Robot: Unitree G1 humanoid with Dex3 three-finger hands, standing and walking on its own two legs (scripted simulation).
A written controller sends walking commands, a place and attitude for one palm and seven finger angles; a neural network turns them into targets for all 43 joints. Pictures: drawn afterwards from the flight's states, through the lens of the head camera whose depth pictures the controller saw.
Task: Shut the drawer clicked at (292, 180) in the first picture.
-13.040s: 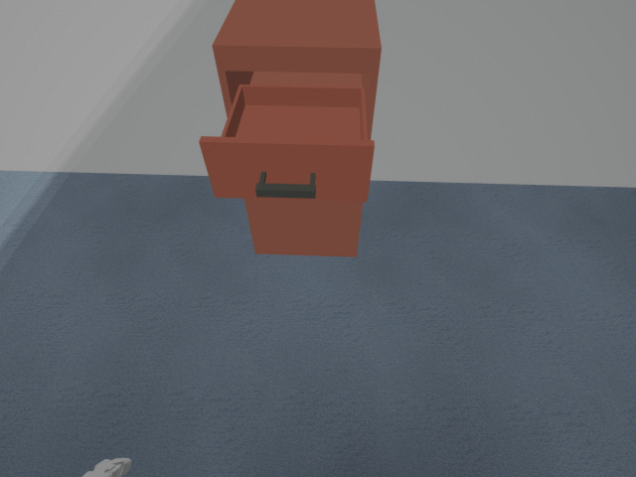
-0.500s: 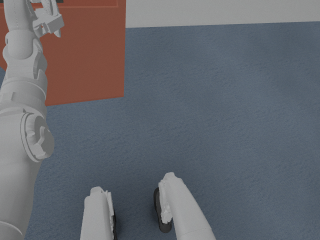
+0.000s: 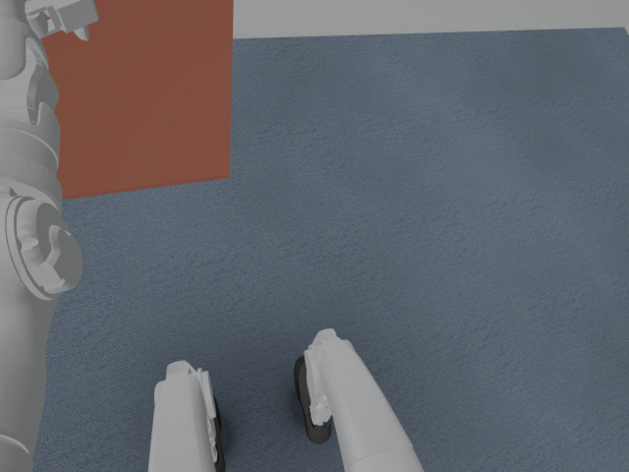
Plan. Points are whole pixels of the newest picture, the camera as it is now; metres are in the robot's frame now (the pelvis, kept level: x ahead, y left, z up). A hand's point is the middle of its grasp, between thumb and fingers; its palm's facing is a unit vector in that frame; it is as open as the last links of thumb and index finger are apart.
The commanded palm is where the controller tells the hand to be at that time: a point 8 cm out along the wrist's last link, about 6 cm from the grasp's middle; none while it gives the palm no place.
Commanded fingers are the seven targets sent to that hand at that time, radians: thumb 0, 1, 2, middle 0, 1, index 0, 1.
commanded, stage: pull the fist back off the drawer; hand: left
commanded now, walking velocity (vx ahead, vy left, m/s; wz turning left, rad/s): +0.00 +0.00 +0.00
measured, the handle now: out of the picture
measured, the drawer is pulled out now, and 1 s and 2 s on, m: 0.00 0.00 0.00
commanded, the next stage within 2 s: draw the hand back to the body in 0.44 s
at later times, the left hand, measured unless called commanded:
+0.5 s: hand out of the picture +0.61 +0.13 +0.08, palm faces +0.07 -1.00 -0.03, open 3.2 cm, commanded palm +0.58 +0.16 +0.08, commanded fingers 0.00 0.90 0.90 -1.40 -1.60 -1.40 -1.60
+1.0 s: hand out of the picture +0.47 +0.17 +0.17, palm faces +0.05 -1.00 -0.04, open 3.3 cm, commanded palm +0.42 +0.22 +0.18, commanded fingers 0.00 0.90 0.90 -1.40 -1.60 -1.40 -1.60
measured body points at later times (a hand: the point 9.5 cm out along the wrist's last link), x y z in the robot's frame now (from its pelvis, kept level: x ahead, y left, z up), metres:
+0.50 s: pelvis +0.04 +0.00 +0.03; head +0.23 +0.02 +0.44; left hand +0.60 +0.18 +0.08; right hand +0.03 -0.25 -0.08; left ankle +0.06 +0.11 -0.58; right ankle +0.08 -0.15 -0.58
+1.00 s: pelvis +0.09 -0.01 +0.11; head +0.17 +0.00 +0.55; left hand +0.46 +0.22 +0.18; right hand +0.22 -0.26 +0.00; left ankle +0.06 +0.11 -0.58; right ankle +0.08 -0.15 -0.58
